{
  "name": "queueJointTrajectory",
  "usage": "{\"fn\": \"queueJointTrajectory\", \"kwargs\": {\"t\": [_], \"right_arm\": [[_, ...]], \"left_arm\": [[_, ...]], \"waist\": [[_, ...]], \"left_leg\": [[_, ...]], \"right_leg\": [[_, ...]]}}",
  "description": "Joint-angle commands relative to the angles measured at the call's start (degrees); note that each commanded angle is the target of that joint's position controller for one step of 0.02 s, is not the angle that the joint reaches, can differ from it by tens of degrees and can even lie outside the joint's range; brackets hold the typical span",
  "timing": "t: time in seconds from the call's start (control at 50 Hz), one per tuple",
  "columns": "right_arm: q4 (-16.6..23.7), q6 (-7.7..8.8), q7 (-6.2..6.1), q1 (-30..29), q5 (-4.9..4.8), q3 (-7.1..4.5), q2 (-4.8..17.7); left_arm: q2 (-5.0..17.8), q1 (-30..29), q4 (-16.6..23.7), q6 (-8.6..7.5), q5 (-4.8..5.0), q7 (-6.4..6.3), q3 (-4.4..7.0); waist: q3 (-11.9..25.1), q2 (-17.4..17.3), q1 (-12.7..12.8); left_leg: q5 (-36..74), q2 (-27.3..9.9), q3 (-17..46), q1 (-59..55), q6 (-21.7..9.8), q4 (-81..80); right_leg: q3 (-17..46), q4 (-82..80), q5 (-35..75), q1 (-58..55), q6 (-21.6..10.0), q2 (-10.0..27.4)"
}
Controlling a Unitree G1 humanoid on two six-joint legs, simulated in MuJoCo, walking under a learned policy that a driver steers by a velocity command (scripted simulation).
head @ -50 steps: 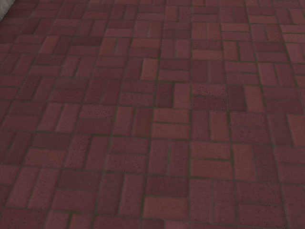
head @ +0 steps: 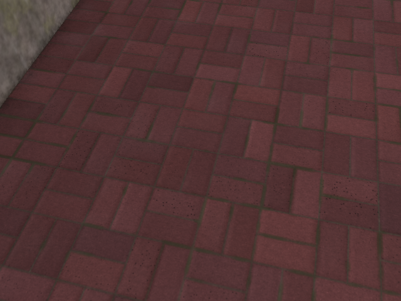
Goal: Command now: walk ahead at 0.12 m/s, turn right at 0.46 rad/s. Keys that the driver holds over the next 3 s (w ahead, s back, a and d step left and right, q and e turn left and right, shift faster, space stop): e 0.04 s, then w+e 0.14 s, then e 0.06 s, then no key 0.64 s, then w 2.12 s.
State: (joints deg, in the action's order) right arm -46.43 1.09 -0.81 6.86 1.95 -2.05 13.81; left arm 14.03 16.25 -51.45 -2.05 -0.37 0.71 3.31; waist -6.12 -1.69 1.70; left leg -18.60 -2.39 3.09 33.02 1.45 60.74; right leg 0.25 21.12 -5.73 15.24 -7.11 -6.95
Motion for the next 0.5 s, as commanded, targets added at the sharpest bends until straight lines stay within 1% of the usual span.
{"fn": "queueJointTrajectory", "kwargs": {"t": [0.02,0.04,0.06,0.08,0.1,0.12,0.14,0.18,0.2,0.22,0.24,0.26,0.28,0.3,0.32,0.34,0.36,0.38,0.4,0.42,0.44,0.46,0.48,0.5], "right_arm": [[1.4,-1.44,-0.43,6.0,-0.06,-1.18,4.8],[1.9,-1.69,-0.49,4.4,-0.14,-1.23,5.0],[2.6,-1.77,-0.37,2.9,-0.07,-1.21,5.1],[3.2,-1.78,-0.17,1.0,-0.01,-1.20,5.2],[3.9,-1.69,0.04,-1.0,0.03,-1.21,5.5],[4.5,-1.47,0.21,-2.6,0.03,-1.22,5.6],[5.0,-1.11,0.32,-3.7,-0.04,-1.18,5.7],[5.7,-0.18,0.47,-5.0,-0.26,-0.95,5.5],[6.0,0.30,0.37,-5.3,-0.47,-0.83,5.3],[6.2,0.76,0.17,-4.8,-0.71,-0.69,5.2],[6.4,1.19,-0.12,-3.4,-1.08,-0.62,5.3],[6.1,1.57,-0.45,-0.8,-1.46,-0.55,5.4],[5.5,1.92,-0.76,2.2,-1.61,-0.45,5.3],[4.9,2.41,-1.13,5.3,-1.35,-0.44,5.4],[4.7,2.85,-1.77,7.2,-0.54,-1.02,8.1],[6.1,2.64,-2.33,6.3,0.30,-1.48,12.5],[5.1,1.50,-1.87,8.0,-0.21,-2.39,15.0],[5.1,1.31,-1.36,8.8,-0.92,-1.86,11.8],[5.3,1.49,-0.97,6.8,-1.30,-0.83,8.2],[5.7,1.43,-0.82,4.4,-1.13,-0.24,6.6],[5.5,1.61,-0.96,3.8,-0.95,-0.04,6.5],[5.1,1.74,-0.89,4.2,-0.74,-0.05,6.8],[4.6,1.78,-0.75,4.6,-0.68,-0.06,6.9],[4.2,1.79,-0.65,4.8,-0.74,-0.01,6.8]], "left_arm": [[9.6,1.0,4.1,0.29,-0.02,-0.45,2.30],[9.7,1.5,4.3,0.67,0.00,-0.55,2.43],[9.8,2.2,4.5,0.99,0.06,-0.61,2.58],[9.8,2.5,4.7,1.27,-0.01,-0.62,2.72],[9.9,2.9,4.9,1.50,-0.14,-0.56,2.86],[10.0,3.3,5.1,1.63,-0.28,-0.51,3.00],[10.1,3.9,5.2,1.66,-0.44,-0.46,3.15],[10.5,5.0,5.3,1.53,-0.78,-0.38,3.44],[10.6,5.0,5.4,1.49,-0.98,-0.40,3.51],[10.7,4.8,5.6,1.47,-1.15,-0.41,3.60],[11.1,4.1,5.9,1.47,-1.25,-0.37,3.76],[11.2,2.9,6.3,1.49,-1.22,-0.37,3.81],[10.9,1.4,6.7,1.58,-0.87,-0.48,3.73],[10.0,-0.2,7.2,1.70,-0.16,-0.79,3.45],[7.1,-0.3,8.3,1.42,0.46,-1.07,2.51],[1.8,1.8,9.8,1.11,1.04,-1.12,0.93],[7.0,3.2,9.7,1.70,-0.47,-1.57,2.15],[8.6,4.2,8.4,2.00,-1.57,-1.62,2.49],[8.2,3.4,7.2,2.33,-1.46,-1.36,2.44],[7.4,3.2,6.9,2.73,-1.06,-1.14,2.27],[6.9,2.9,6.8,3.17,-1.07,-0.78,2.09],[6.7,3.0,6.4,3.53,-0.92,-0.50,1.89],[6.3,2.5,6.3,3.84,-0.57,-0.31,1.66],[5.9,1.5,6.4,4.09,-0.28,-0.20,1.34]], "waist": [[9.9,5.1,-2.2],[9.6,5.5,-1.6],[9.8,5.7,-0.9],[9.1,6.1,-0.1],[7.8,6.7,0.8],[6.6,7.1,1.5],[6.0,7.1,2.1],[5.8,6.7,3.0],[5.2,6.5,3.0],[5.3,6.8,2.6],[5.9,7.5,1.7],[7.0,8.1,0.3],[8.0,7.9,-1.6],[8.7,7.3,-3.7],[10.2,3.5,-3.7],[12.1,-9.0,-1.7],[10.6,-10.7,-1.6],[9.4,-5.3,-1.3],[7.5,-2.0,-0.7],[7.0,-3.2,0.3],[7.5,-6.1,0.5],[8.4,-7.1,0.4],[9.3,-7.1,0.4],[10.0,-7.0,0.2]], "left_leg": [[3.3,0.3,-1.3,-4.2,1.5,-2.7],[4.1,0.2,-0.9,-3.2,1.7,-4.0],[4.9,-0.1,-0.5,-2.3,2.0,-5.5],[5.7,-0.4,0.1,-0.9,2.1,-7.5],[6.1,-0.6,0.5,0.7,2.3,-9.8],[6.0,-0.4,0.7,1.9,2.4,-12.2],[5.5,-0.2,0.8,2.3,2.5,-14.4],[3.8,0.8,0.8,1.3,2.2,-18.4],[2.3,1.5,0.7,0.0,1.9,-20.1],[0.5,2.6,0.4,-2.1,1.4,-21.6],[-1.5,3.7,0.1,-4.9,0.9,-23.2],[-2.3,4.5,-0.5,-8.7,0.1,-25.9],[0.2,5.0,-1.2,-13.9,-0.6,-31.0],[6.5,4.4,-1.3,-20.4,-1.3,-39.0],[8.3,-2.4,4.3,-27.6,-2.9,-43.1],[18.4,-16.9,19.9,-34.5,-7.7,-46.2],[29.6,-22.2,28.0,-32.5,-14.9,-44.2],[34.6,-21.1,25.3,-31.5,-16.9,-42.7],[36.9,-17.0,18.4,-29.4,-15.3,-42.1],[38.3,-13.3,12.9,-28.0,-12.6,-42.7],[43.1,-11.1,9.4,-28.0,-11.5,-42.4],[48.8,-9.5,6.6,-27.8,-11.2,-41.5],[51.2,-8.9,4.8,-27.8,-11.2,-40.9],[51.3,-8.7,3.9,-28.0,-11.2,-40.7]], "right_leg": [[13.4,-4.7,24.2,-2.2,-7.1,15.1],[14.6,-5.0,19.6,-2.7,-6.6,14.9],[16.5,-6.2,10.0,-3.4,-6.5,14.8],[18.7,-7.8,-1.8,-4.0,-6.6,14.6],[21.1,-9.3,-11.3,-4.6,-6.9,14.7],[23.2,-10.1,-16.1,-5.4,-7.1,15.0],[24.6,-10.2,-17.8,-6.4,-7.3,15.2],[26.1,-8.9,-17.7,-8.0,-7.7,15.3],[26.1,-7.3,-13.9,-7.9,-7.7,14.7],[25.9,-5.3,-7.9,-7.5,-7.6,14.1],[26.0,-2.8,0.0,-7.0,-7.3,13.7],[25.4,-0.3,7.6,-6.5,-6.5,13.3],[24.7,2.4,12.0,-5.3,-4.9,12.2],[23.5,5.7,11.3,-2.9,-2.3,10.2],[21.2,10.4,4.8,1.7,0.9,7.7],[11.7,21.6,-16.0,10.0,4.3,0.8],[5.1,29.6,-32.0,16.4,4.8,-2.6],[6.7,36.3,-30.4,16.2,5.2,0.4],[7.4,38.0,-26.3,15.3,5.9,1.7],[7.3,37.1,-23.3,13.8,6.9,2.3],[6.7,36.9,-20.6,12.5,7.7,2.4],[6.0,36.9,-19.0,10.8,8.5,1.7],[5.6,35.4,-18.1,9.4,9.0,1.5],[5.1,32.7,-17.6,8.1,9.3,1.8]]}}
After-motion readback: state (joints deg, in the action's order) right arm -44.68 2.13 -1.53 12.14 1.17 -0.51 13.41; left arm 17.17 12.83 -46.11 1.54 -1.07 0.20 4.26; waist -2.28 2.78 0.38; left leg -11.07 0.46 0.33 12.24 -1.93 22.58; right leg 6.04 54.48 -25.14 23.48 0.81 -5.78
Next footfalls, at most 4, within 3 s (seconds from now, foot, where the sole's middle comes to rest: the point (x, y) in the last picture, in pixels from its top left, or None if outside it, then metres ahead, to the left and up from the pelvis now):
0.32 left None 0.18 0.14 -0.78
0.68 right None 0.13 -0.07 -0.78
1.60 right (265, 276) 0.50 -0.13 -0.78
2.14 left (237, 184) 0.85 -0.05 -0.78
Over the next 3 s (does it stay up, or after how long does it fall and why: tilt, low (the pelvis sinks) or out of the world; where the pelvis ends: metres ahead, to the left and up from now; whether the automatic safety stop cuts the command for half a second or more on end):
stays up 1.10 -0.24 0.01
